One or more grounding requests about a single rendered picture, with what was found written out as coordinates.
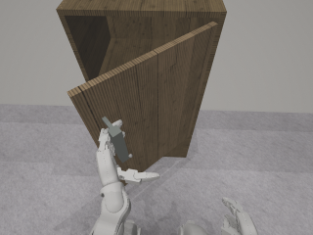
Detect cupboard door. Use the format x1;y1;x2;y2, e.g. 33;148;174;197
67;22;218;186

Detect robot left hand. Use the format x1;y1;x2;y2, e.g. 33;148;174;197
95;119;160;187

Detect left robot thigh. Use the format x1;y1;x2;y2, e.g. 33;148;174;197
123;222;142;235

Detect robot thigh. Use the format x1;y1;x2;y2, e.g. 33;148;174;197
178;223;209;235
123;222;142;235

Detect right robot thigh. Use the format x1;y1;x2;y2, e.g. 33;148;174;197
178;223;209;235

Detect robot right hand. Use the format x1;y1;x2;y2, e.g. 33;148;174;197
221;197;259;235

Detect handle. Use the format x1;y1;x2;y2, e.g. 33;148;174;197
102;117;130;163

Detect robot left forearm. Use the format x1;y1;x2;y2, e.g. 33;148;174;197
89;181;131;235

